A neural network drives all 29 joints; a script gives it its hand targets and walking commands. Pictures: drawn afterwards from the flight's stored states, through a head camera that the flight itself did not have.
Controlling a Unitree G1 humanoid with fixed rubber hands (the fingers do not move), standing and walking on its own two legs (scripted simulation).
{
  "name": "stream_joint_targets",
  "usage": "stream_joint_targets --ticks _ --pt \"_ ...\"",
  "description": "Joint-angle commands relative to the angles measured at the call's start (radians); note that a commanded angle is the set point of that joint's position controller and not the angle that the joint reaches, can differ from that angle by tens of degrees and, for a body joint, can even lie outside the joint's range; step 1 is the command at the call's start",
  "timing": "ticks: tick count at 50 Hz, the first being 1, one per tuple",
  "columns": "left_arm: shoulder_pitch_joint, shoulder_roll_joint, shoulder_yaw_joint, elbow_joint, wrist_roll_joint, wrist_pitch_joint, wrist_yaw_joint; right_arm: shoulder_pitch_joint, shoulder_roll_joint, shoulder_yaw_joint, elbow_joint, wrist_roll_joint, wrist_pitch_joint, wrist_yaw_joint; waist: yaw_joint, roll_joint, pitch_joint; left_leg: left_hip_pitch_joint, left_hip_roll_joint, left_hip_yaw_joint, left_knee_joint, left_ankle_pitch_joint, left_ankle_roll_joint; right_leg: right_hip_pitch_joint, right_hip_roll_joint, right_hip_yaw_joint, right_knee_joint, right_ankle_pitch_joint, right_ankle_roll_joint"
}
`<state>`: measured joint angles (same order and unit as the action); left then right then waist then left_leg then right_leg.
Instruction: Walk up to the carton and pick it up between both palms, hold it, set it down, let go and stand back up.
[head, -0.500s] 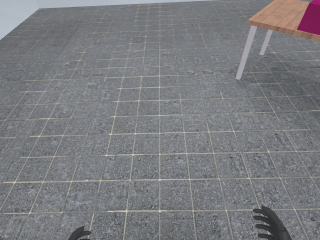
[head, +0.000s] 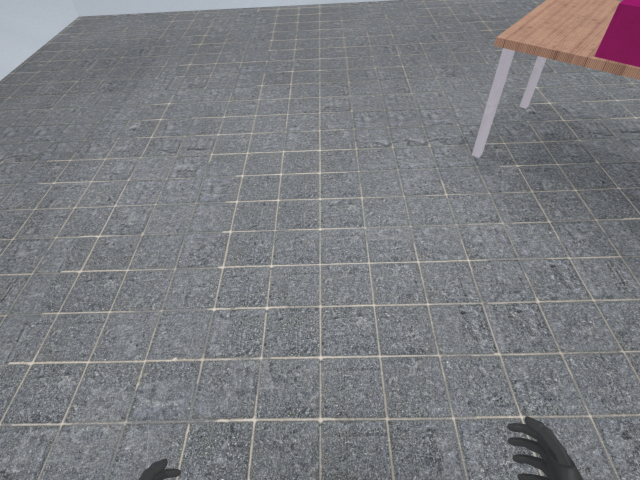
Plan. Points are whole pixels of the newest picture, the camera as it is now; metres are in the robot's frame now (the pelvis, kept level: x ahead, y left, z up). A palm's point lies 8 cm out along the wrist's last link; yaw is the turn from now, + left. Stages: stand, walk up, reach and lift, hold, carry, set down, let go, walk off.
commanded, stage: walk up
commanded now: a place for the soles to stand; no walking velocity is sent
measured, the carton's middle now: out of the picture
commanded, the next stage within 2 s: none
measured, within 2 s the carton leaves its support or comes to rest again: neither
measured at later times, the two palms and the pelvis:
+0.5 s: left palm (227, 404) +0.24 +0.16 -0.06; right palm out of the picture +0.17 -0.47 -0.08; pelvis +0.09 -0.14 +0.00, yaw -12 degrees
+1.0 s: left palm (269, 291) +0.45 +0.12 -0.09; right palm out of the picture +0.33 -0.49 -0.04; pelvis +0.29 -0.15 +0.01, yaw -17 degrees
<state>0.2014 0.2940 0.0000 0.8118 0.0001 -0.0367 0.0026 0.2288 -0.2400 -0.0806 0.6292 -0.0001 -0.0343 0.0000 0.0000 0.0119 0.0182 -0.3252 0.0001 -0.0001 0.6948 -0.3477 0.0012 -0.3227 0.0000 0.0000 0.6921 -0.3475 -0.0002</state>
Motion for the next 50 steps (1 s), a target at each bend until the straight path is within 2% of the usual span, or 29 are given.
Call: stream_joint_targets --ticks 1,2,3,4,5,9,11,14,15,16,17,18,19,20,21,22,24,25,32,35,38,39,41,42,43,44,45,48,50 --pt "-0.115 0.316 0.135 -0.185 0.074 -0.009 -0.082 0.088 -0.511 -0.131 0.029 -0.058 -0.078 -0.002 -0.064 0.124 0.012 0.393 0.296 -0.376 -0.344 -0.606 0.235 -0.556 -0.033 0.118 0.064 -0.284 -0.068" --pt "-0.178 0.298 0.139 -0.212 0.082 0.001 -0.095 0.129 -0.532 -0.147 0.032 -0.059 -0.09 -0.007 -0.103 0.211 0.056 0.409 0.476 -0.547 -0.494 -0.643 0.293 -0.683 -0.056 0.037 0.35 -0.156 -0.029" --pt "-0.156 0.327 0.144 -0.214 0.087 0.004 -0.103 0.099 -0.515 -0.143 0.01 -0.047 -0.099 -0.011 -0.087 0.097 0.062 0.365 0.521 -0.545 -0.497 -0.549 0.303 -0.667 -0.109 0.086 0.403 -0.11 -0.019" --pt "-0.138 0.333 0.146 -0.206 0.081 0.002 -0.111 0.091 -0.498 -0.137 0.006 -0.045 -0.105 -0.015 -0.073 0.024 0.042 0.317 0.5 -0.498 -0.501 -0.468 0.282 -0.606 -0.132 0.095 0.414 -0.065 -0.008" --pt "-0.117 0.331 0.15 -0.203 0.076 0.0 -0.122 0.078 -0.48 -0.129 0.008 -0.046 -0.112 -0.017 -0.054 0.009 0.013 0.313 0.464 -0.416 -0.495 -0.374 0.256 -0.563 -0.151 0.11 0.399 -0.023 0.002" --pt "-0.09 0.313 0.157 -0.209 0.052 0.012 -0.163 0.005 -0.47 -0.122 -0.003 -0.051 -0.115 -0.004 -0.033 0.161 0.017 0.225 0.358 -0.083 -0.479 -0.176 0.206 -0.424 -0.17 0.046 0.223 0.053 0.018" --pt "-0.104 0.306 0.151 -0.213 0.039 0.011 -0.169 -0.026 -0.483 -0.123 -0.019 -0.05 -0.116 0.0 -0.023 0.184 0.033 0.141 0.336 0.014 -0.469 -0.136 0.183 -0.316 -0.171 0.014 0.116 0.113 0.013" --pt "-0.008 0.309 0.157 -0.178 0.033 0.006 -0.163 -0.08 -0.488 -0.117 -0.036 -0.049 -0.108 0.01 0.028 0.175 -0.013 0.058 0.289 0.123 -0.363 -0.102 0.154 -0.087 -0.122 -0.079 0.016 0.156 0.001" --pt "0.057 0.317 0.163 -0.156 0.034 0.005 -0.155 -0.095 -0.488 -0.116 -0.04 -0.048 -0.102 0.012 0.057 0.161 -0.031 0.021 0.29 0.14 -0.29 -0.114 0.149 -0.003 -0.097 -0.119 -0.009 0.154 -0.004" --pt "0.149 0.333 0.171 -0.122 0.037 0.002 -0.144 -0.109 -0.476 -0.113 -0.041 -0.051 -0.095 0.011 0.105 0.101 -0.057 -0.017 0.273 0.161 -0.152 -0.088 0.136 0.103 -0.073 -0.132 -0.056 0.141 -0.009" --pt "0.282 0.376 0.187 -0.073 0.042 -0.008 -0.124 -0.095 -0.426 -0.1 -0.037 -0.058 -0.086 0.012 0.164 -0.076 -0.115 -0.057 0.192 0.195 0.156 -0.012 0.111 0.23 -0.012 -0.102 -0.093 0.031 -0.018" --pt "0.361 0.442 0.203 -0.066 0.055 -0.018 -0.1 -0.067 -0.341 -0.068 -0.05 -0.06 -0.077 0.022 0.196 -0.277 -0.066 -0.224 0.101 0.185 0.43 -0.067 0.084 0.263 -0.056 0.101 -0.222 -0.18 -0.054" --pt "0.31 0.514 0.207 -0.103 0.062 -0.026 -0.081 -0.035 -0.282 -0.041 -0.081 -0.046 -0.076 0.024 0.142 -0.441 0.002 -0.428 0.023 0.117 0.591 -0.232 0.037 0.214 -0.206 0.498 -0.379 -0.323 -0.12" --pt "0.215 0.547 0.202 -0.139 0.031 -0.026 -0.078 -0.01 -0.371 -0.062 -0.099 -0.019 -0.076 0.021 0.094 -0.361 -0.06 -0.49 0.012 0.014 0.647 -0.175 0.013 0.246 -0.31 0.825 -0.569 -0.46 -0.214" --pt "0.137 0.511 0.194 -0.151 0.02 -0.031 -0.073 -0.019 -0.421 -0.067 -0.07 -0.018 -0.073 0.022 0.063 -0.209 -0.037 -0.474 0.067 -0.024 0.628 -0.083 0.023 0.228 -0.313 0.779 -0.54 -0.434 -0.227" --pt "0.124 0.457 0.184 -0.149 0.019 -0.035 -0.068 -0.038 -0.424 -0.068 -0.056 -0.017 -0.074 0.026 0.058 -0.136 -0.024 -0.444 0.098 -0.028 0.559 -0.027 0.036 0.206 -0.255 0.614 -0.457 -0.289 -0.204" --pt "0.147 0.397 0.166 -0.128 0.025 -0.041 -0.063 -0.03 -0.396 -0.058 -0.032 -0.016 -0.08 0.027 0.046 -0.163 -0.007 -0.375 0.106 -0.019 0.421 -0.015 0.04 0.146 -0.183 0.425 -0.383 -0.033 -0.176" --pt "0.157 0.385 0.16 -0.134 0.024 -0.042 -0.067 -0.016 -0.396 -0.058 -0.019 -0.02 -0.08 0.029 0.045 -0.17 -0.006 -0.342 0.093 -0.008 0.378 -0.007 0.035 0.122 -0.172 0.387 -0.381 0.009 -0.177" --pt "0.214 0.409 0.158 -0.157 0.024 -0.044 -0.082 -0.141 -0.402 -0.058 -0.041 -0.026 -0.088 0.033 0.085 -0.147 0.091 -0.402 0.082 0.032 0.121 0.057 0.018 0.126 -0.195 0.403 -0.462 -0.178 -0.23" --pt "0.234 0.398 0.155 -0.157 0.024 -0.044 -0.084 -0.156 -0.387 -0.056 -0.046 -0.022 -0.101 0.034 0.088 -0.146 0.097 -0.373 0.065 0.051 0.029 0.104 0.022 0.164 -0.199 0.368 -0.437 -0.011 -0.239" --pt "0.223 0.384 0.149 -0.169 0.023 -0.04 -0.083 -0.147 -0.368 -0.052 -0.049 -0.018 -0.116 0.031 0.079 -0.149 0.076 -0.272 0.022 0.09 -0.081 0.131 0.032 0.189 -0.184 0.291 -0.338 0.31 -0.227" --pt "0.204 0.382 0.147 -0.178 0.023 -0.036 -0.081 -0.114 -0.36 -0.052 -0.041 -0.016 -0.12 0.029 0.062 -0.144 0.052 -0.195 0.005 0.106 -0.128 0.159 0.038 0.179 -0.172 0.256 -0.289 0.398 -0.211" --pt "0.155 0.362 0.141 -0.207 0.015 -0.031 -0.08 0.043 -0.369 -0.066 0.01 -0.024 -0.125 0.019 -0.024 -0.063 -0.061 0.157 -0.022 0.131 -0.242 0.312 0.064 0.062 -0.121 0.153 -0.071 0.49 -0.158" --pt "0.151 0.317 0.126 -0.222 0.011 -0.032 -0.083 0.16 -0.408 -0.09 0.036 -0.036 -0.128 0.01 -0.086 0.006 -0.15 0.422 0.054 0.055 -0.215 0.32 0.097 -0.105 -0.069 0.101 0.12 0.408 -0.125" --pt "0.152 0.245 0.102 -0.248 0.003 -0.034 -0.083 0.279 -0.484 -0.119 0.046 -0.061 -0.133 0.001 -0.133 0.17 -0.232 0.608 0.261 -0.2 -0.264 0.047 0.15 -0.318 -0.001 0.057 0.354 0.13 -0.095" --pt "0.175 0.248 0.099 -0.246 0.007 -0.025 -0.08 0.285 -0.546 -0.135 0.021 -0.058 -0.136 -0.008 -0.114 0.16 -0.238 0.565 0.523 -0.537 -0.372 -0.248 0.205 -0.433 0.039 0.089 0.516 -0.139 -0.068" --pt "0.184 0.365 0.115 -0.211 0.022 -0.016 -0.079 0.172 -0.572 -0.138 0.003 -0.015 -0.134 -0.007 -0.093 0.039 -0.181 0.438 0.543 -0.59 -0.439 -0.476 0.252 -0.453 -0.014 0.133 0.581 -0.089 -0.068" --pt "0.164 0.355 0.128 -0.187 0.021 -0.019 -0.102 0.049 -0.475 -0.096 -0.005 -0.015 -0.134 -0.002 -0.028 0.064 -0.027 0.217 0.398 -0.244 -0.457 -0.234 0.207 -0.41 -0.117 0.104 0.521 0.01 -0.046" --pt "0.2 0.335 0.131 -0.175 0.015 -0.012 -0.118 0.051 -0.468 -0.086 0.002 -0.02 -0.138 0.005 -0.017 0.11 -0.008 0.149 0.355 -0.102 -0.476 -0.134 0.192 -0.357 -0.127 0.082 0.44 0.036 -0.025"
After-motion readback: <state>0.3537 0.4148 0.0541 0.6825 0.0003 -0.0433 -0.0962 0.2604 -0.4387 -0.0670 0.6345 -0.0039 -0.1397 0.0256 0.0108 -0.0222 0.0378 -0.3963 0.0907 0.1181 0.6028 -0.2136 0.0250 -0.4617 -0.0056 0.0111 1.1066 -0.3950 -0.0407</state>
